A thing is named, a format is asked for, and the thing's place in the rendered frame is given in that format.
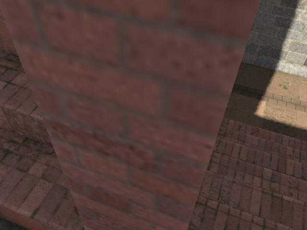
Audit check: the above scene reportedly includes stairs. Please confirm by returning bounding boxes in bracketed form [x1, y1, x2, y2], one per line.
[0, 9, 85, 230]
[187, 117, 307, 230]

